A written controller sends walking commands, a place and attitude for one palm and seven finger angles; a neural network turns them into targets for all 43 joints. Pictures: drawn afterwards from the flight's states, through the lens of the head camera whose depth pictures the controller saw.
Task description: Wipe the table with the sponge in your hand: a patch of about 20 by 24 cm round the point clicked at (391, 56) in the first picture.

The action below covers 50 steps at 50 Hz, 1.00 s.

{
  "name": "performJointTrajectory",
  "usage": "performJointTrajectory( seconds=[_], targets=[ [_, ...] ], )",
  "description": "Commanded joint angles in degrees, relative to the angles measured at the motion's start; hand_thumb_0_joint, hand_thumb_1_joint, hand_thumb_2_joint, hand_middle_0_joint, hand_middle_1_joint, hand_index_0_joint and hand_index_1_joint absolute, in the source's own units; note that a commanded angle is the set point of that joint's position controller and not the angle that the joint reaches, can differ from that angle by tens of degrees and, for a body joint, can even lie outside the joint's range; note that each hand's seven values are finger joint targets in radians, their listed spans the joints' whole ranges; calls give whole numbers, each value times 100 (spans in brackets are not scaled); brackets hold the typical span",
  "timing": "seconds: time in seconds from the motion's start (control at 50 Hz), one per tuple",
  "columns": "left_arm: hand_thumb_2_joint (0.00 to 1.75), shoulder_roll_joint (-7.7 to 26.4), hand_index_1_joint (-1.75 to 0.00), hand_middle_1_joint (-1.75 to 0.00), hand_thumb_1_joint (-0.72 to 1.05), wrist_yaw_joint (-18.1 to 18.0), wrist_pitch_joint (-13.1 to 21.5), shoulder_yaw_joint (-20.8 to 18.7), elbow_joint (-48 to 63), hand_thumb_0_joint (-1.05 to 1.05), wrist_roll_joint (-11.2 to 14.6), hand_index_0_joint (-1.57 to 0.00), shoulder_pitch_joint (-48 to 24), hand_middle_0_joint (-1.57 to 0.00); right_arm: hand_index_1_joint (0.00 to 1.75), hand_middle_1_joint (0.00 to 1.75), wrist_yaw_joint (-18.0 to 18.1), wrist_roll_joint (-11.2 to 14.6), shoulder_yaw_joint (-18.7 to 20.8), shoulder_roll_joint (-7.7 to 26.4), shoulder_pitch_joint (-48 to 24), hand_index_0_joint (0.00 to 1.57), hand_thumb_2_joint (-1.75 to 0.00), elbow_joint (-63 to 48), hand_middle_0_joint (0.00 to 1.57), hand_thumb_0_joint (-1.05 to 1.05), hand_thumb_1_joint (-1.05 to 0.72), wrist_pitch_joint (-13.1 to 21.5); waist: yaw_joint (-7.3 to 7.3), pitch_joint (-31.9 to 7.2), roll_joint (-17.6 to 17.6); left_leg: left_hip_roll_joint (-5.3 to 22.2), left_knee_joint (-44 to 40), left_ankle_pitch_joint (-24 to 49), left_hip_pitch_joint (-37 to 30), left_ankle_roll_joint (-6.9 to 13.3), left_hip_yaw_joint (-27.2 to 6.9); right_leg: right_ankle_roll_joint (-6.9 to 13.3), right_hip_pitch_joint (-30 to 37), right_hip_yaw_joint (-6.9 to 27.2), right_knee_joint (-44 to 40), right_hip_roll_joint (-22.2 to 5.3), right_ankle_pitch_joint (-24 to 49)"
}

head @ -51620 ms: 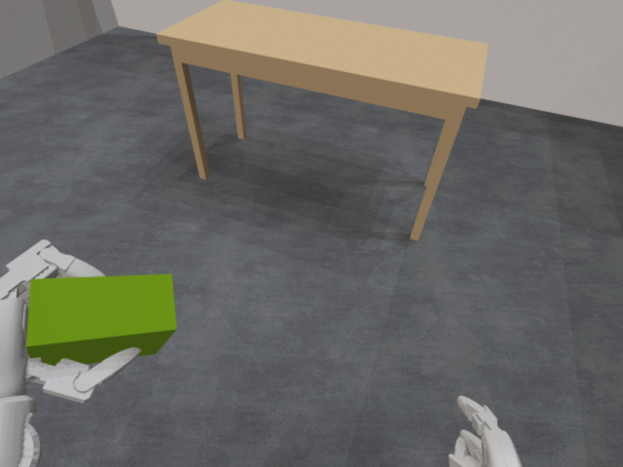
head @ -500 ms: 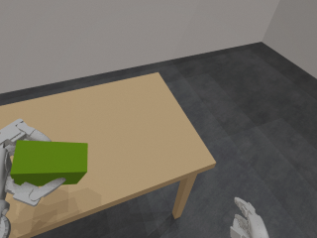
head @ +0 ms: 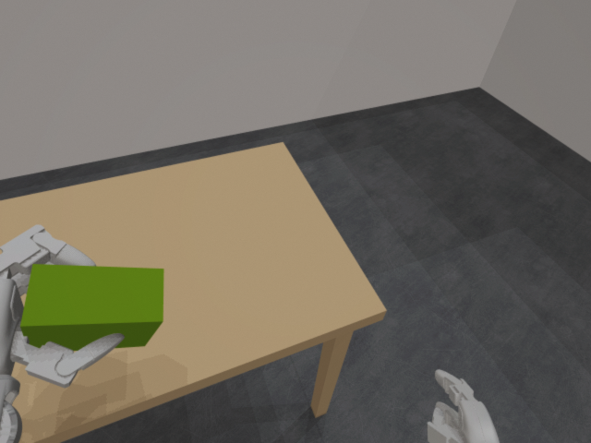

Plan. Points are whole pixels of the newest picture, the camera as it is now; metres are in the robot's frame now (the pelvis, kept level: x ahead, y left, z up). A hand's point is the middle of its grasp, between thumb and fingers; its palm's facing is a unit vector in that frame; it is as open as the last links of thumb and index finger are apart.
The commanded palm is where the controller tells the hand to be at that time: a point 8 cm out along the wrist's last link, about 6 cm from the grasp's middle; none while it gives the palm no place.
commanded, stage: shuffle to correct the standing spot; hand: left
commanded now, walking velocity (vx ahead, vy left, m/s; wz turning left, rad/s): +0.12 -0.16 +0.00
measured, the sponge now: (115, 310) +0.22 +0.21 +0.13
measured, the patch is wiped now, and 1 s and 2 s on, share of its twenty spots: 0.00 0.00 0.00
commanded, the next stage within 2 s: none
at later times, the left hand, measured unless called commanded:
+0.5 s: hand (41, 316) +0.20 +0.26 +0.16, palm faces +0.31 -0.86 -0.40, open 9.9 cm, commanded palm +0.15 +0.30 +0.18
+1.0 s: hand (46, 317) +0.20 +0.26 +0.16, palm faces +0.32 -0.86 -0.40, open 9.9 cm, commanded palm +0.15 +0.30 +0.18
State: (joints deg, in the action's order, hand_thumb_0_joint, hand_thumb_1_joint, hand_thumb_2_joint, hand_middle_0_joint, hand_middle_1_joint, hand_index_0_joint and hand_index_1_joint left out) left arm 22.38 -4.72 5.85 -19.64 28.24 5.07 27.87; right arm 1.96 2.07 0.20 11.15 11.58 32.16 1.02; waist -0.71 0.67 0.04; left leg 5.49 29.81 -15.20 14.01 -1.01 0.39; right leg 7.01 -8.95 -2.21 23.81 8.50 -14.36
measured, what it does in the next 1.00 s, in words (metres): stands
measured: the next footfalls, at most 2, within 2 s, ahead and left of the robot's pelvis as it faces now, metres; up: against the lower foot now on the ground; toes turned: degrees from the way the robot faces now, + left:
none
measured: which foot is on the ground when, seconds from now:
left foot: down 0.00-1.00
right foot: down 0.00-1.00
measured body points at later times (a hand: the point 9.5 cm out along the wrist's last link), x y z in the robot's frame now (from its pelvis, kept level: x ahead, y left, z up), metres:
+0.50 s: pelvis -0.01 +0.02 +0.00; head +0.00 +0.03 +0.45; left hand +0.18 +0.31 +0.18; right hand +0.16 -0.21 -0.08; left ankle +0.01 +0.16 -0.74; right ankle -0.02 -0.03 -0.74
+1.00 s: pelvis -0.01 +0.01 +0.00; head +0.00 +0.02 +0.45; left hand +0.18 +0.30 +0.18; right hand +0.16 -0.21 -0.08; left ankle +0.01 +0.16 -0.74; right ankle -0.02 -0.03 -0.74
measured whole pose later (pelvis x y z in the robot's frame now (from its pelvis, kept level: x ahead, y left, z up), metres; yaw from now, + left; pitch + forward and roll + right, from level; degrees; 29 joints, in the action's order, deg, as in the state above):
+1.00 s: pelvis -0.01 +0.01 +0.00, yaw +1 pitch -1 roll -1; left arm 22.5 -4.5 5.4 -19.2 28.1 5.1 27.6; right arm 2.2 2.1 0.0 11.3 12.6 32.4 1.9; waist -0.5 1.1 0.5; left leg 4.2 29.6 -14.1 14.8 -2.0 -0.2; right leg 6.4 -9.7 -3.0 24.3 7.1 -14.1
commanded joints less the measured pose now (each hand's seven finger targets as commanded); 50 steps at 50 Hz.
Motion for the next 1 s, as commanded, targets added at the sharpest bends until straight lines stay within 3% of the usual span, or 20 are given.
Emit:
performJointTrajectory(
  seconds=[0.0, 0.1, 0.2, 0.36, 0.44, 0.56, 0.64, 0.8, 0.84, 0.86, 0.94, 0.98],
  targets=[
    [130, 993, -160, -160, 10, -158, 425, -720, 1290, 0, 50, -120, -686, -120, 30, 30, 83, -17, 191, 659, -575, 20, -90, -922, 20, 0, -90, 301, 28, -499, 163, 100, -195, 615, -541, 410, -189, -822, -292, 1023, -668, -1160, 1383],
    [130, 1044, -160, -160, 10, -174, 452, -699, 1463, 0, 10, -120, -896, -120, 30, 30, 87, -24, 205, 657, -572, 20, -90, -896, 20, 0, -90, 369, 39, -672, 500, 232, -259, 1208, -726, 445, -309, -760, -164, 883, -439, -1104, 1655],
    [130, 981, -160, -160, 10, -135, 399, -693, 1339, 0, 25, -120, -610, -120, 30, 30, 57, -6, 243, 668, -499, 20, -90, -924, 20, 0, -90, 365, 22, -774, 312, 244, -177, 1400, -626, 392, -338, -603, 5, 807, -341, -1112, 1761],
    [130, 1094, -160, -160, 10, -99, 406, -790, 1309, 0, 75, -120, -430, -120, 30, 30, 72, 10, 190, 655, -505, 20, -90, -961, 20, 0, -90, 337, 2, -462, 326, 196, -413, 371, -345, 372, -416, -442, -337, 839, -539, -1088, 795],
    [130, 1078, -160, -160, 10, -119, 418, -792, 1338, 0, 45, -120, -566, -120, 30, 30, 96, -19, 196, 663, -486, 20, -90, -963, 20, 0, -90, 373, 20, -490, 324, 245, -450, 385, -341, 401, -475, -507, -280, 875, -544, -1058, 800],
    [130, 1056, -160, -160, 10, -130, 457, -677, 1522, 0, 16, -120, -691, -120, 30, 30, 92, -18, 213, 681, -461, 20, -90, -896, 20, 0, -90, 470, 1, -687, 655, 312, -537, 924, -503, 407, -585, -437, -147, 729, -376, -1026, 1046],
    [130, 1025, -160, -160, 10, -120, 448, -715, 1450, 0, 5, -120, -570, -120, 30, 30, 67, -26, 244, 697, -426, 20, -90, -924, 20, 0, -90, 475, 19, -738, 558, 346, -395, 1317, -496, 379, -567, -436, -25, 702, -362, -1049, 1321],
    [130, 1012, -160, -160, 10, -101, 394, -756, 1196, 0, 70, -120, -386, -120, 30, 30, 66, -5, 220, 675, -441, 20, -90, -949, 20, 0, -90, 392, -14, -506, 332, 198, -370, 412, -281, 345, -470, -379, -270, 860, -552, -1109, 831],
    [130, 1043, -160, -160, 10, -112, 400, -782, 1268, 0, 74, -120, -446, -120, 30, 30, 69, -4, 223, 672, -435, 20, -90, -939, 20, 0, -90, 380, -15, -558, 201, 114, -208, 418, -342, 332, -359, -365, -271, 960, -615, -1195, 991],
    [130, 1038, -160, -160, 10, -113, 409, -729, 1331, 0, 89, -120, -516, -120, 30, 30, 71, 16, 212, 668, -436, 20, -90, -919, 20, 0, -90, 386, -48, -529, 296, 83, -248, 415, -364, 327, -385, -302, -342, 944, -594, -1204, 945],
    [130, 1022, -160, -160, 10, -148, 404, -720, 1265, 0, 67, -120, -635, -120, 30, 30, 72, -5, 192, 653, -469, 20, -90, -924, 20, 0, -90, 392, -11, -477, 231, 78, -236, 326, -347, 355, -374, -425, -320, 1001, -660, -1208, 842],
    [130, 1027, -160, -160, 10, -162, 423, -686, 1354, 0, 58, -120, -693, -120, 30, 30, 82, 5, 202, 667, -489, 20, -90, -910, 20, 0, -90, 407, -16, -497, 363, 116, -326, 491, -428, 367, -445, -372, -332, 933, -566, -1183, 885]
  ],
)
